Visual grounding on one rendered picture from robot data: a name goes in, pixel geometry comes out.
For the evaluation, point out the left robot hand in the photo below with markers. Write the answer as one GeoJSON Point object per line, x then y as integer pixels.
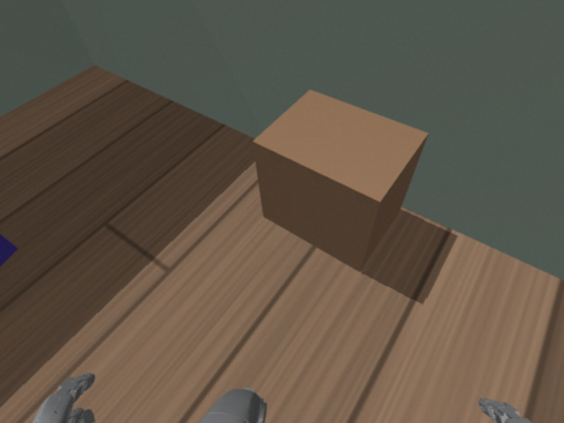
{"type": "Point", "coordinates": [57, 407]}

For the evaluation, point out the right robot hand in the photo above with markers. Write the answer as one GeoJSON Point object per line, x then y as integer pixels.
{"type": "Point", "coordinates": [501, 413]}

